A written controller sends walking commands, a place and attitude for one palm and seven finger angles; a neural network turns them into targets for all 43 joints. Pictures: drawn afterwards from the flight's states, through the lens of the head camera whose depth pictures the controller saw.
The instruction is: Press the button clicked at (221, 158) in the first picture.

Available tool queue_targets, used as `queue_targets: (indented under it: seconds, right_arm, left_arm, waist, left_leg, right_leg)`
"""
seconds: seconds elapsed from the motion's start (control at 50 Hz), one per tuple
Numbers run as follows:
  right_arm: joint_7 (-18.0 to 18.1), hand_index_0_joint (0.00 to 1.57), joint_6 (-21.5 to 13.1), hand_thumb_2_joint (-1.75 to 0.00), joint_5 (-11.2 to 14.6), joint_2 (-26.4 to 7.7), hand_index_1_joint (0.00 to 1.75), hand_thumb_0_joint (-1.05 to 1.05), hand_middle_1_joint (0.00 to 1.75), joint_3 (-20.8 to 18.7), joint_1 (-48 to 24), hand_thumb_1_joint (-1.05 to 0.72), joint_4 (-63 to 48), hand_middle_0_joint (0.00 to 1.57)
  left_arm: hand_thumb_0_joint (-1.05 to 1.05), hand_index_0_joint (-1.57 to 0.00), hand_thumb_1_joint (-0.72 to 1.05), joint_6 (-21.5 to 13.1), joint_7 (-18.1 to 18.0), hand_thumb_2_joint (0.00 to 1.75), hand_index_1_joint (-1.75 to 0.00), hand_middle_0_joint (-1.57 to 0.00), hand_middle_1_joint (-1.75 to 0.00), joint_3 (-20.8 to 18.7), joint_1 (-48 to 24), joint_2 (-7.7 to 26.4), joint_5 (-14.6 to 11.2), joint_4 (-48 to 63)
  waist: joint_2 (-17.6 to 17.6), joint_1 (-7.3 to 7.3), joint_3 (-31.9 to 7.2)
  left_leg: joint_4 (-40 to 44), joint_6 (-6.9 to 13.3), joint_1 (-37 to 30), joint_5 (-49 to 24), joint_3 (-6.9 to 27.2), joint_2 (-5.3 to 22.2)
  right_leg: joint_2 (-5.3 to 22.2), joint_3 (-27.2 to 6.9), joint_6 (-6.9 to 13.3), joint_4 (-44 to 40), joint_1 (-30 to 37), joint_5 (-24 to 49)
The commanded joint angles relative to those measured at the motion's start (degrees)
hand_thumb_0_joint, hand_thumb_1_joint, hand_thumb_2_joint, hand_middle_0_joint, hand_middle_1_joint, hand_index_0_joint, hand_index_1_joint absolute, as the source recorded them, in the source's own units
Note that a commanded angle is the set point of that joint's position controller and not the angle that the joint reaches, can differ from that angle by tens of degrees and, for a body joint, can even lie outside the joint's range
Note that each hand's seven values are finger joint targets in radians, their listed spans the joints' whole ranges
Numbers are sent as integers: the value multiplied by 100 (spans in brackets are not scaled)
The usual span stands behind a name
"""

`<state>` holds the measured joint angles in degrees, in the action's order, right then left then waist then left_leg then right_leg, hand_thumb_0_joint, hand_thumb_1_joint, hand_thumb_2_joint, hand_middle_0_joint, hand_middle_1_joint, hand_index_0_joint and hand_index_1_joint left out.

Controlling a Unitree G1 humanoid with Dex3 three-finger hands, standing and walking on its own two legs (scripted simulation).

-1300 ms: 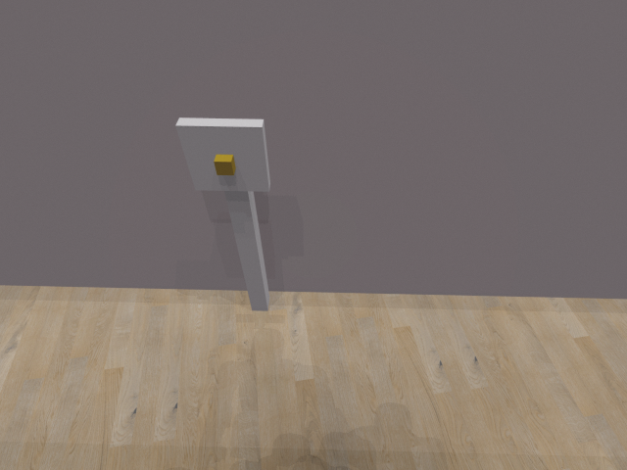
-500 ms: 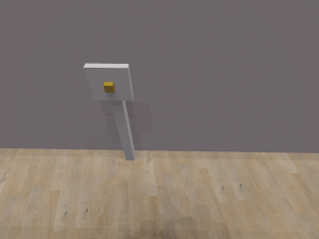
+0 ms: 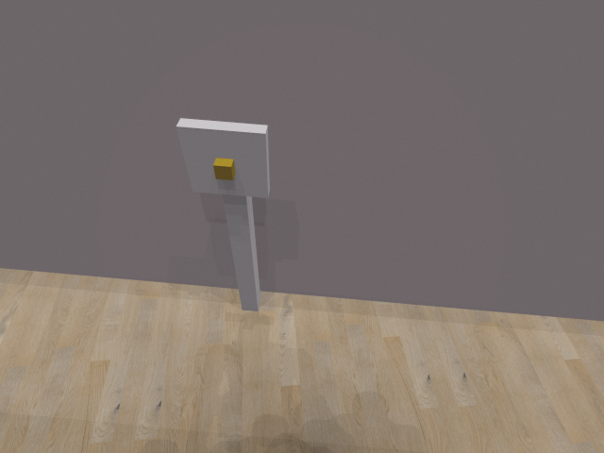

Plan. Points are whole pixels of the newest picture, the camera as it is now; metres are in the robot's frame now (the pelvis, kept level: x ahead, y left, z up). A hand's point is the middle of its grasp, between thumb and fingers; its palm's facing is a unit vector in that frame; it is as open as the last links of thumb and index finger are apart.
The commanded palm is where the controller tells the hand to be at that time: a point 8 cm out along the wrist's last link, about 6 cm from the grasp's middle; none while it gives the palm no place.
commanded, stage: take the last steps up to it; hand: left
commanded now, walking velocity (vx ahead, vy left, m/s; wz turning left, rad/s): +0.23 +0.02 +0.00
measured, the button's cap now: (225, 168) +0.66 +0.21 -0.05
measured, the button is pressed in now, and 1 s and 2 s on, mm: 0 0 0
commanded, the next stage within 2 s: come to a stop and stand still in 0.28 s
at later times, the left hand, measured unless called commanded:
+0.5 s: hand out of the picture +0.14 +0.15 -0.16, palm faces +0.05 -0.97 -0.24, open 7.3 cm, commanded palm none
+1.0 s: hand (189, 434) +0.17 +0.18 -0.17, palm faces +0.01 -0.95 -0.31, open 7.4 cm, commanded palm none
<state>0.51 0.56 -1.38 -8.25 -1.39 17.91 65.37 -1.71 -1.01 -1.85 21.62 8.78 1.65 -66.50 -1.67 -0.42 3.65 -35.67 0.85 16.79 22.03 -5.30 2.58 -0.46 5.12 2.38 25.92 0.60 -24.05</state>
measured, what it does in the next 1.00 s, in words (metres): walks ahead: right foot, then left foot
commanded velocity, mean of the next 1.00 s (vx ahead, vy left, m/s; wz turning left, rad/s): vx -0.02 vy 0.01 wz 0.00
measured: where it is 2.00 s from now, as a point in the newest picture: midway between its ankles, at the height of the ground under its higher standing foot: outside the picture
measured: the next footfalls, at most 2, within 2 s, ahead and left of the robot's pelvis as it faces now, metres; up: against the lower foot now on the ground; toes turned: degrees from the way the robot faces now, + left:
right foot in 0.34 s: +0.19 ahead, -0.11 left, +0.00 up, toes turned -8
left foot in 0.68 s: +0.24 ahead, +0.10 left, +0.00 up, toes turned +5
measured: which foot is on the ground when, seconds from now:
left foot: down 0.00-0.36, up 0.38-0.66, down 0.68-1.00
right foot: down 0.00-0.02, up 0.04-0.32, down 0.34-0.70, up 0.72-0.94, down 0.96-1.00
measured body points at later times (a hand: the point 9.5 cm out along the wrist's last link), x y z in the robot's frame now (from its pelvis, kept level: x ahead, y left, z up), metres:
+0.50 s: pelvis +0.13 -0.02 +0.01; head +0.16 -0.04 +0.45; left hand +0.14 +0.20 -0.14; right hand +0.09 -0.22 -0.17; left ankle +0.09 +0.11 -0.69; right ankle +0.15 -0.10 -0.73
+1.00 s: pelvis +0.13 -0.02 +0.00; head +0.17 -0.04 +0.44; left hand +0.17 +0.23 -0.14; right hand +0.22 -0.25 -0.16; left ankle +0.18 +0.11 -0.73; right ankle +0.10 -0.14 -0.74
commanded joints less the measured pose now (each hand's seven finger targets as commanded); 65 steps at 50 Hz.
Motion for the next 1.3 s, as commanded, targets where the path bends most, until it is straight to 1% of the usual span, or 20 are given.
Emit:
queue_targets:
  seconds: [0.0, 0.08, 0.16, 0.28, 0.34, 0.36, 0.44, 0.54, 0.62, 0.68, 0.72, 0.86, 0.9, 0.92, 0.94, 0.98, 1.02, 1.12, 1.16, 1.28]
  right_arm:
    - [159, 20, -277, -90, -108, -1131, 30, 0, 30, -293, 2021, -90, 198, 20]
    - [182, 20, -316, -90, -21, -495, 30, 0, 30, -132, 1051, -90, -100, 20]
    - [191, 20, -368, -90, -13, -479, 30, 0, 30, -113, 800, -90, -97, 20]
    - [131, 20, -206, -90, 8, -379, 30, 0, 30, -164, 692, -90, -55, 20]
    - [41, 20, -211, -90, 63, 83, 30, 0, 30, -96, 681, -90, -315, 20]
    - [59, 20, -153, -90, 39, -95, 30, 0, 30, -132, 404, -90, -325, 20]
    - [90, 20, -23, -90, 88, 201, 30, 0, 30, -22, 466, -90, -104, 20]
    - [111, 20, 140, -90, 93, -41, 30, 0, 30, -113, 152, -90, -326, 20]
    - [113, 20, 144, -90, 49, -389, 30, 0, 30, -209, 51, -90, -487, 20]
    - [131, 20, 61, -90, 14, -1073, 30, 0, 30, -313, 174, -90, -636, 20]
    - [254, 20, 53, -90, 3, -1074, 30, 0, 30, -283, -141, -90, -751, 20]
    - [199, 20, 46, -90, -39, -1067, 30, 0, 30, -310, -601, -90, -987, 20]
    - [164, 20, 44, -90, 16, -1038, 30, 0, 30, -311, -597, -90, -935, 20]
    - [141, 20, -77, -90, 185, -1239, 30, 0, 30, -366, -1083, -90, -1344, 20]
    - [-18, 20, -48, -90, 129, -707, 30, 0, 30, -276, -710, -90, -1622, 20]
    - [-97, 20, 40, -90, 24, -568, 30, 0, 30, -214, -659, -90, -1625, 20]
    - [-47, 20, -25, -90, 67, -553, 30, 0, 30, -175, -730, -90, -1749, 20]
    - [-6, 20, -84, -90, 7, -754, 30, 0, 30, -90, -217, -90, -1384, 20]
    - [-5, 20, -61, -90, 15, -790, 30, 0, 30, -57, -477, -90, -1369, 20]
    - [0, 20, -84, -90, -7, -674, 30, 0, 30, 20, -47, -90, -1092, 20]
  left_arm:
    - [0, -20, 90, -70, 54, 90, -30, -20, -30, -113, -66, 281, -132, 533]
    - [0, -20, 90, -49, 67, 90, -30, -20, -30, -117, -575, 172, -20, 674]
    - [0, -20, 90, 20, 98, 90, -30, -20, -30, -54, -241, -165, -17, 588]
    - [0, -20, 90, 4, 89, 90, -30, -20, -30, -141, 45, 11, -1, 480]
    - [0, -20, 90, -98, -10, 90, -30, -20, -30, -332, 1068, 996, -4, 247]
    - [0, -20, 90, -125, -51, 90, -30, -20, -30, -313, 945, 914, -41, 254]
    - [0, -20, 90, -110, -178, 90, -30, -20, -30, -150, -243, 385, 11, 545]
    - [0, -20, 90, 26, -229, 90, -30, -20, -30, -263, -171, 694, -15, 519]
    - [0, -20, 90, 126, -226, 90, -30, -20, -30, -300, -386, 739, -34, 607]
    - [0, -20, 90, 193, -259, 90, -30, -20, -30, -180, -289, 350, -31, 829]
    - [0, -20, 90, 304, -229, 90, -30, -20, -30, -235, -545, 480, -79, 840]
    - [0, -20, 90, 303, -77, 90, -30, -20, -30, -166, -451, 330, -34, 889]
    - [0, -20, 90, 230, -75, 90, -30, -20, -30, -141, -189, 384, -19, 788]
    - [0, -20, 90, 105, -253, 90, -30, -20, -30, -22, 313, 569, -45, 848]
    - [0, -20, 90, 41, -272, 90, -30, -20, -30, -76, -375, 1006, 35, 1273]
    - [0, -20, 90, -71, -248, 90, -30, -20, -30, -100, -638, 1119, 37, 1470]
    - [0, -20, 90, -109, -298, 90, -30, -20, -30, -130, -571, 987, 1, 1526]
    - [0, -20, 90, 145, -255, 90, -30, -20, -30, -32, -563, 773, -69, 1606]
    - [0, -20, 90, 179, -205, 90, -30, -20, -30, 29, -463, 771, -49, 1489]
    - [0, -20, 90, 88, -133, 90, -30, -20, -30, 68, -442, 873, -54, 1343]
  waist:
    - [2099, 749, -197]
    - [591, 286, 692]
    - [808, 64, 105]
    - [515, -186, 340]
    - [-1380, -504, -114]
    - [-1531, -500, -73]
    - [-369, 68, -61]
    - [-398, -4, -283]
    - [-403, 116, -261]
    - [1459, 158, -706]
    - [1742, 189, -645]
    - [1223, 85, -689]
    - [888, -32, -781]
    - [-259, -395, -1092]
    - [-1331, 107, -702]
    - [-173, 182, -980]
    - [-1216, 94, -795]
    - [699, 97, 168]
    - [481, -20, 672]
    - [117, 145, 160]
  left_leg:
    - [1867, 1182, -2355, -1193, 2738, 1826]
    - [2676, 1147, -396, 154, 2344, 1820]
    - [2376, 969, -250, -1015, 1004, 1231]
    - [1748, 600, 585, 386, 630, 854]
    - [-1409, 89, 1708, 1260, -321, -280]
    - [-2336, 93, 1650, 1288, 199, -68]
    - [-1488, -89, 617, 432, 465, 211]
    - [-452, -210, 325, -74, 219, -79]
    - [629, -136, -351, -1600, 313, 93]
    - [1174, 876, -1429, -6502, 1552, 1801]
    - [1406, 1271, -845, -5933, 1632, 1879]
    - [1594, 920, -711, -2955, 1267, 1371]
    - [1243, 647, -591, -2588, 1064, 1075]
    - [-80, 193, -1033, -2905, 582, 913]
    - [-510, -51, 421, -336, 185, 50]
    - [-1059, -85, 660, 191, 235, -123]
    - [-967, 29, 945, 125, 363, -82]
    - [1085, 377, -34, -1195, 1129, 556]
    - [1590, 410, 791, 403, 1389, 502]
    - [1197, 149, -52, -23, 801, 161]
  right_leg:
    - [-42, 337, -47, 3186, -3194, -440]
    - [635, -533, 88, 3949, -3405, -179]
    - [567, -127, -106, 2298, -2493, 359]
    - [197, 271, -163, 747, -1039, 1015]
    - [2306, -2700, 809, -1188, 121, 203]
    - [2378, -3070, 1000, -1475, -360, 328]
    - [1829, -1032, 819, -818, -1220, 3969]
    - [1707, -725, 731, -179, -714, 5481]
    - [1532, -573, 461, 323, -1106, 4763]
    - [237, 122, -227, 1851, -2012, -292]
    - [161, -638, -224, 3206, -2119, -1259]
    - [140, -333, -246, 1645, -1816, -346]
    - [108, -196, -254, 262, -1189, 696]
    - [568, -992, -347, -1033, -1464, 1804]
    - [1292, -1849, -25, -792, -1235, 2456]
    - [1264, -1637, 553, -145, -807, 3425]
    - [1271, -1429, 664, 231, -462, 4761]
    - [274, -684, -2, 296, -1996, 420]
    - [188, -695, -12, 18, -1806, -222]
    - [512, -1131, 139, -650, -2130, -701]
